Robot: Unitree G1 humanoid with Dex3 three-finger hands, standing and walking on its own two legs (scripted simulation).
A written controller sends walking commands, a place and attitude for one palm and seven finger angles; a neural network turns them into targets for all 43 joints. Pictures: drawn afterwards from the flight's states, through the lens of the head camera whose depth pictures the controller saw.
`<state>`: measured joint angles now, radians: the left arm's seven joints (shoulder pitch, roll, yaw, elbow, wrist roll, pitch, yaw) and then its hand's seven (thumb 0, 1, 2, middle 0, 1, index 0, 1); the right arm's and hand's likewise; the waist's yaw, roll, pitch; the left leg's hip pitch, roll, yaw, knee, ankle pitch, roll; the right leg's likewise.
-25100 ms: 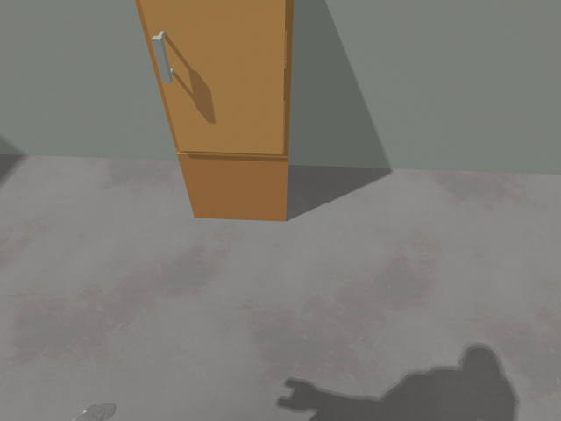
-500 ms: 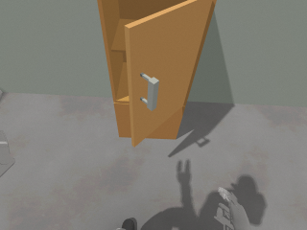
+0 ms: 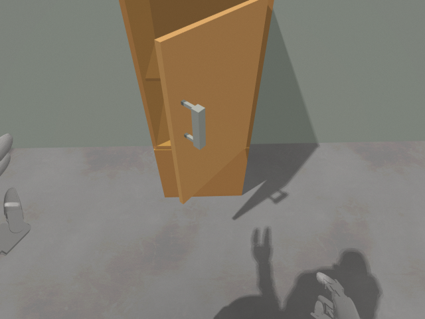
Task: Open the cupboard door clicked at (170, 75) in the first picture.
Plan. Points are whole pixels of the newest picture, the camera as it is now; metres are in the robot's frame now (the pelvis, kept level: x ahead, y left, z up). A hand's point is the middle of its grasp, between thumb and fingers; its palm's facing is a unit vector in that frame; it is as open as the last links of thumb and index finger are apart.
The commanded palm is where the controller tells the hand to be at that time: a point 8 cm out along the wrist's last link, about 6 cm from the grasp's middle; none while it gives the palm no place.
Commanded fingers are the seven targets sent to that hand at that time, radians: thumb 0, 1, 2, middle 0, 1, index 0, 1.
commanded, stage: stop stepping back and stand still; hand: left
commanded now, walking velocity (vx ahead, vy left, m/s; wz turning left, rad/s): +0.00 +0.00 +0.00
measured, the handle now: (192, 124) +0.57 +0.07 +0.03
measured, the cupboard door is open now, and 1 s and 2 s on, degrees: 47 47 47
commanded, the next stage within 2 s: let the arm hang, fingers relaxed in 1.24 s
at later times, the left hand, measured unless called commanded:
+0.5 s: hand out of the picture +0.17 +0.29 +0.18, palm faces +0.35 -0.78 -0.52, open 7.4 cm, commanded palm +0.11 +0.33 +0.19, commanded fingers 0.00 0.90 0.90 -0.20 -0.30 -0.20 -0.30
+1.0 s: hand out of the picture +0.16 +0.29 +0.16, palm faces +0.38 -0.79 -0.48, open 7.4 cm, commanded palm +0.10 +0.33 +0.19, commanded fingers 0.00 0.90 0.90 -0.20 -0.30 -0.20 -0.30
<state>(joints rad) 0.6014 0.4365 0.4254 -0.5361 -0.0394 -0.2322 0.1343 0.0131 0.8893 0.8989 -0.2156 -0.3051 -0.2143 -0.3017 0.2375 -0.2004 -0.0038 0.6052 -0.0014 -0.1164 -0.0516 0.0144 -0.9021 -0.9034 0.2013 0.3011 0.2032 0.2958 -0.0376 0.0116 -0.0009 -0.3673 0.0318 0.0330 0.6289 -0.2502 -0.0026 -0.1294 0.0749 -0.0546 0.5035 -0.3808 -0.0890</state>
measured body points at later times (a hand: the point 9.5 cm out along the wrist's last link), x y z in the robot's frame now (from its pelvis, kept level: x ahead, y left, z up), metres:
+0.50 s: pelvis -0.03 +0.03 +0.01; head -0.02 +0.04 +0.46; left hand +0.14 +0.33 +0.20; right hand +0.13 -0.21 -0.06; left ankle +0.02 +0.12 -0.73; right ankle -0.07 -0.06 -0.73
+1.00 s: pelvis -0.04 +0.03 +0.01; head -0.03 +0.03 +0.46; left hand +0.13 +0.33 +0.19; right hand +0.12 -0.21 -0.07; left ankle +0.02 +0.12 -0.73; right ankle -0.07 -0.06 -0.73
